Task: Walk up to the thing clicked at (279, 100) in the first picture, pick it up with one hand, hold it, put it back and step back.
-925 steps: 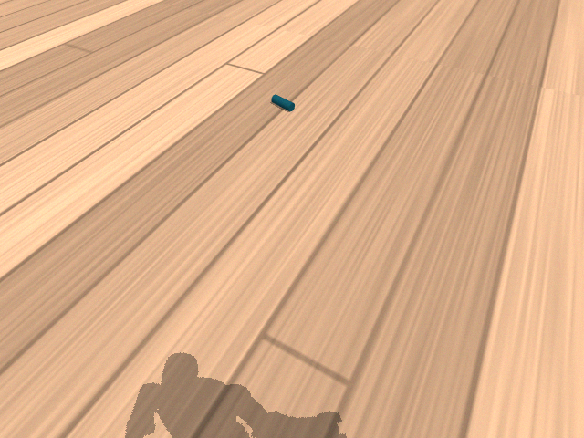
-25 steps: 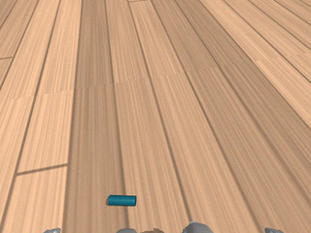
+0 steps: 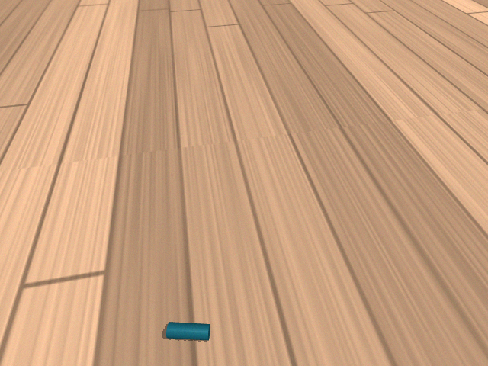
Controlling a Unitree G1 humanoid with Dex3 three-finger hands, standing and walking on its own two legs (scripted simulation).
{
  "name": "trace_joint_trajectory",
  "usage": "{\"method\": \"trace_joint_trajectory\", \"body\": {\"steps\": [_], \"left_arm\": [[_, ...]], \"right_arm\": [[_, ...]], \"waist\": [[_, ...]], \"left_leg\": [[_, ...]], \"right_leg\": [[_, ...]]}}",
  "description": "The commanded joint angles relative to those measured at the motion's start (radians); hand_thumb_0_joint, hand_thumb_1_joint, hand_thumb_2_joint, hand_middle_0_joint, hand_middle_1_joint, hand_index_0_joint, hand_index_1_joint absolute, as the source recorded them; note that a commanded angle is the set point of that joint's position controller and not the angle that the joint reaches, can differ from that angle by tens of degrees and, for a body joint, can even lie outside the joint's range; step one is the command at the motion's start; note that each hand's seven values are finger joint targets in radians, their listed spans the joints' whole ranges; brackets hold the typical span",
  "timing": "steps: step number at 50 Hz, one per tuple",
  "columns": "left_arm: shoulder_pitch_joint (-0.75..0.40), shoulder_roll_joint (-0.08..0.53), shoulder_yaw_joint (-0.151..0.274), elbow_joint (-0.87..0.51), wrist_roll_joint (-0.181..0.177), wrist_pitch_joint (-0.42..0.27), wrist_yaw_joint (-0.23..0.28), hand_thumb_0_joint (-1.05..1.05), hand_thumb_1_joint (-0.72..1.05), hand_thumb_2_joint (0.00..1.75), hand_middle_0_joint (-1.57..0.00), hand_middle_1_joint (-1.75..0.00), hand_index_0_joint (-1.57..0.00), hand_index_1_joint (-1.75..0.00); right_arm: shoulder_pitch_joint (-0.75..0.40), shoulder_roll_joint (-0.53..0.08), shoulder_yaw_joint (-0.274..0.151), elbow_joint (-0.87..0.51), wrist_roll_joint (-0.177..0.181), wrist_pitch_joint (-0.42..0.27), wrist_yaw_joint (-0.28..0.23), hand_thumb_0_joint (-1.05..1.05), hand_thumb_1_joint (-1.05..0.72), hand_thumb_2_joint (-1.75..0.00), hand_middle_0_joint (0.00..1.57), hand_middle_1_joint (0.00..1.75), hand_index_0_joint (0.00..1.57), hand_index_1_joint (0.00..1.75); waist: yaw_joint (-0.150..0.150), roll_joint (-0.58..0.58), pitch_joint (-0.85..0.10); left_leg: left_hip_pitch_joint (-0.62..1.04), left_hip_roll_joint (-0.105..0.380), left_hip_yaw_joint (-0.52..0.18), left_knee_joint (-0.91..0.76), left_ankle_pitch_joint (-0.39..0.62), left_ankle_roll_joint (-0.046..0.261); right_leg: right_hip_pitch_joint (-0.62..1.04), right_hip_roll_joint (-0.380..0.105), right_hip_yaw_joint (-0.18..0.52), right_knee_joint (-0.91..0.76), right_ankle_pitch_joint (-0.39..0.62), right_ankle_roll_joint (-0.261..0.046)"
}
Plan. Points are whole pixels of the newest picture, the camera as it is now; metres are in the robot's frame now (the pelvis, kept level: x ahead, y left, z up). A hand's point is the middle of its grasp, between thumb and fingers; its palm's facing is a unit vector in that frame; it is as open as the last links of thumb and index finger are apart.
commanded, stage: walk up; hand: left
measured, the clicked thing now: (188, 331) +0.38 +0.24 -0.75
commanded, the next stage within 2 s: stand in 0.08 s
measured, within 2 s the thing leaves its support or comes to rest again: neither
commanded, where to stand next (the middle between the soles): -0.02 +0.02 m, yaw -2 degrees
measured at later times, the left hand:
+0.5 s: hand out of the picture +0.09 +0.25 -0.15, palm faces +0.00 -0.94 -0.35, open 7.4 cm
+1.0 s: hand out of the picture +0.11 +0.24 -0.15, palm faces +0.01 -0.94 -0.35, open 7.4 cm
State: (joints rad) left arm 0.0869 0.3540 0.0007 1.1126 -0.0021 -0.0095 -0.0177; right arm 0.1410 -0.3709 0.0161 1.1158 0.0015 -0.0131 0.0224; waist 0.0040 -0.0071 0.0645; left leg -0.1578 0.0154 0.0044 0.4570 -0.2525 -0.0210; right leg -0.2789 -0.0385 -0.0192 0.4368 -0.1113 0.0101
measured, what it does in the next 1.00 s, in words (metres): stands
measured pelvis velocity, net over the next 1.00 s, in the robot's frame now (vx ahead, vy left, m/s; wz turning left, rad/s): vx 0.04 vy -0.01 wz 0.03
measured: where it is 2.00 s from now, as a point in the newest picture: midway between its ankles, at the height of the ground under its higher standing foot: outside the picture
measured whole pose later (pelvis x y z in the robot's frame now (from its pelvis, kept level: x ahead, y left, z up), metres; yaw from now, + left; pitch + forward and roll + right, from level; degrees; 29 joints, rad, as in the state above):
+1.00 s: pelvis +0.04 -0.01 +0.01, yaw +1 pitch -2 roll +0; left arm 0.07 0.34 0.01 1.16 0.01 -0.02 -0.01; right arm 0.11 -0.36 0.00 1.14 -0.01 -0.01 0.01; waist 0.00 0.01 0.05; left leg -0.07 0.04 -0.03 0.33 -0.23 -0.05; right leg -0.20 -0.02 -0.06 0.35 -0.13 -0.01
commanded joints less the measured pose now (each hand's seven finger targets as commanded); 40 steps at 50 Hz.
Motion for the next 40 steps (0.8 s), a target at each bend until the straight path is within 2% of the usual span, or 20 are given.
{"method": "trace_joint_trajectory", "body": {"steps": [1, 3, 4, 5, 6, 11, 12, 14, 15, 17, 19, 21, 27, 32, 33, 37, 40], "left_arm": [[-0.072, 0.216, 0.045, -0.038, -0.001, -0.025, 0.008, 0.0, 0.9, 0.9, -0.2, -0.3, -0.2, -0.3], [-0.068, 0.21, 0.044, -0.024, -0.001, -0.025, 0.007, 0.0, 0.9, 0.9, -0.2, -0.3, -0.2, -0.3], [-0.051, 0.228, 0.039, -0.022, 0.012, -0.026, 0.009, 0.0, 0.9, 0.9, -0.2, -0.3, -0.2, -0.3], [-0.04, 0.222, 0.039, -0.018, 0.013, -0.028, 0.008, 0.0, 0.9, 0.9, -0.2, -0.3, -0.2, -0.3], [-0.043, 0.217, 0.038, -0.016, 0.014, -0.032, 0.01, 0.0, 0.9, 0.9, -0.2, -0.3, -0.2, -0.3], [-0.054, 0.227, 0.037, -0.014, 0.01, -0.039, 0.015, 0.0, 0.9, 0.9, -0.2, -0.3, -0.2, -0.3], [-0.054, 0.223, 0.037, -0.013, 0.01, -0.039, 0.016, 0.0, 0.9, 0.9, -0.2, -0.3, -0.2, -0.3], [-0.034, 0.223, 0.036, -0.008, 0.008, -0.037, 0.015, 0.0, 0.9, 0.9, -0.2, -0.3, -0.2, -0.3], [-0.046, 0.229, 0.037, -0.011, 0.01, -0.036, 0.016, 0.0, 0.9, 0.9, -0.2, -0.3, -0.2, -0.3], [-0.047, 0.226, 0.04, -0.014, 0.01, -0.035, 0.016, 0.0, 0.9, 0.9, -0.2, -0.3, -0.2, -0.3], [-0.031, 0.217, 0.038, -0.008, 0.01, -0.037, 0.017, 0.0, 0.9, 0.9, -0.2, -0.3, -0.2, -0.3], [-0.04, 0.218, 0.04, -0.009, 0.01, -0.038, 0.017, 0.0, 0.9, 0.9, -0.2, -0.3, -0.2, -0.3], [-0.04, 0.217, 0.042, -0.006, 0.008, -0.036, 0.02, 0.0, 0.9, 0.9, -0.2, -0.3, -0.2, -0.3], [-0.055, 0.21, 0.043, -0.004, 0.008, -0.031, 0.02, 0.0, 0.9, 0.9, -0.2, -0.3, -0.2, -0.3], [-0.051, 0.211, 0.043, -0.004, 0.007, -0.029, 0.02, 0.0, 0.9, 0.9, -0.2, -0.3, -0.2, -0.3], [-0.064, 0.209, 0.043, -0.004, 0.009, -0.029, 0.02, 0.0, 0.9, 0.9, -0.2, -0.3, -0.2, -0.3], [-0.067, 0.208, 0.044, -0.008, 0.008, -0.031, 0.02, 0.0, 0.9, 0.9, -0.2, -0.3, -0.2, -0.3]], "right_arm": [[-0.051, -0.216, -0.047, -0.039, -0.002, -0.017, -0.016, 0.0, -0.9, -0.9, 0.2, 0.3, 0.2, 0.3], [-0.054, -0.215, -0.049, -0.03, 0.0, -0.016, -0.016, 0.0, -0.9, -0.9, 0.2, 0.3, 0.2, 0.3], [-0.045, -0.191, -0.05, -0.039, -0.013, -0.016, -0.015, 0.0, -0.9, -0.9, 0.2, 0.3, 0.2, 0.3], [-0.059, -0.196, -0.05, -0.041, -0.014, -0.017, -0.016, 0.0, -0.9, -0.9, 0.2, 0.3, 0.2, 0.3], [-0.071, -0.201, -0.054, -0.044, -0.015, -0.018, -0.017, 0.0, -0.9, -0.9, 0.2, 0.3, 0.2, 0.3], [-0.061, -0.196, -0.057, -0.039, -0.012, -0.018, -0.016, 0.0, -0.9, -0.9, 0.2, 0.3, 0.2, 0.3], [-0.06, -0.198, -0.057, -0.036, -0.013, -0.019, -0.017, 0.0, -0.9, -0.9, 0.2, 0.3, 0.2, 0.3], [-0.075, -0.199, -0.06, -0.039, -0.012, -0.017, -0.018, 0.0, -0.9, -0.9, 0.2, 0.3, 0.2, 0.3], [-0.067, -0.19, -0.057, -0.036, -0.011, -0.015, -0.017, 0.0, -0.9, -0.9, 0.2, 0.3, 0.2, 0.3], [-0.064, -0.195, -0.058, -0.037, -0.011, -0.015, -0.017, 0.0, -0.9, -0.9, 0.2, 0.3, 0.2, 0.3], [-0.075, -0.198, -0.058, -0.036, -0.01, -0.016, -0.018, 0.0, -0.9, -0.9, 0.2, 0.3, 0.2, 0.3], [-0.066, -0.19, -0.053, -0.034, -0.008, -0.019, -0.02, 0.0, -0.9, -0.9, 0.2, 0.3, 0.2, 0.3], [-0.079, -0.196, -0.055, -0.027, -0.008, -0.017, -0.025, 0.0, -0.9, -0.9, 0.2, 0.3, 0.2, 0.3], [-0.075, -0.193, -0.051, -0.02, -0.009, -0.015, -0.029, 0.0, -0.9, -0.9, 0.2, 0.3, 0.2, 0.3], [-0.076, -0.189, -0.05, -0.021, -0.009, -0.014, -0.027, 0.0, -0.9, -0.9, 0.2, 0.3, 0.2, 0.3], [-0.08, -0.19, -0.052, -0.024, -0.009, -0.011, -0.026, 0.0, -0.9, -0.9, 0.2, 0.3, 0.2, 0.3], [-0.072, -0.195, -0.054, -0.025, -0.01, -0.013, -0.025, 0.0, -0.9, -0.9, 0.2, 0.3, 0.2, 0.3]], "waist": [[0.001, 0.004, -0.056], [0.001, 0.002, -0.063], [-0.008, -0.003, -0.072], [0.002, 0.006, -0.068], [0.004, 0.008, -0.093], [-0.011, -0.005, -0.087], [-0.01, 0.004, -0.092], [-0.002, 0.002, -0.079], [-0.007, -0.004, -0.076], [-0.004, -0.007, -0.083], [0.001, 0.013, -0.097], [-0.005, 0.004, -0.105], [0.001, 0.012, -0.146], [-0.003, 0.009, -0.113], [0.0, 0.01, -0.111], [-0.001, 0.011, -0.084], [-0.002, 0.014, -0.102]], "left_leg": [[-0.073, 0.104, -0.102, -0.161, -0.058, 0.06], [-0.061, 0.105, -0.105, -0.17, -0.05, 0.06], [-0.074, 0.11, -0.117, -0.194, -0.118, 0.045], [-0.074, 0.113, -0.119, -0.199, -0.118, 0.045], [-0.072, 0.115, -0.121, -0.192, -0.072, 0.044], [-0.022, 0.103, -0.098, -0.165, 0.028, 0.039], [-0.03, 0.111, -0.103, -0.172, 0.048, 0.04], [-0.011, 0.102, -0.094, -0.165, 0.03, 0.038], [-0.018, 0.103, -0.096, -0.172, 0.023, 0.037], [-0.04, 0.105, -0.097, -0.177, 0.015, 0.037], [-0.023, 0.111, -0.097, -0.175, 0.068, 0.037], [-0.022, 0.116, -0.098, -0.183, 0.107, 0.033], [0.018, 0.121, -0.09, -0.165, 0.208, 0.025], [0.0, 0.125, -0.089, -0.184, 0.181, 0.024], [0.005, 0.12, -0.088, -0.191, 0.153, 0.021], [-0.019, 0.117, -0.087, -0.192, 0.102, 0.025], [-0.008, 0.12, -0.088, -0.19, 0.131, 0.025]], "right_leg": [[0.088, -0.096, 0.135, -0.139, -0.157, -0.032], [0.096, -0.093, 0.131, -0.145, -0.158, -0.031], [0.108, -0.085, 0.129, -0.133, -0.181, -0.027], [0.114, -0.085, 0.126, -0.125, -0.152, -0.028], [0.149, -0.089, 0.119, -0.117, -0.1, -0.029], [0.121, -0.103, 0.129, -0.144, -0.069, -0.031], [0.143, -0.101, 0.12, -0.131, -0.025, -0.031], [0.115, -0.102, 0.126, -0.152, -0.072, -0.029], [0.11, -0.101, 0.125, -0.155, -0.088, -0.028], [0.141, -0.099, 0.12, -0.149, -0.086, -0.026], [0.16, -0.103, 0.113, -0.135, 0.011, -0.027], [0.182, -0.101, 0.101, -0.116, 0.065, -0.025], [0.216, -0.108, 0.083, -0.097, 0.177, -0.026], [0.214, -0.104, 0.083, -0.108, 0.149, -0.023], [0.2, -0.1, 0.079, -0.117, 0.101, -0.023], [0.195, -0.099, 0.087, -0.137, 0.048, -0.018], [0.21, -0.102, 0.089, -0.132, 0.078, -0.023]]}}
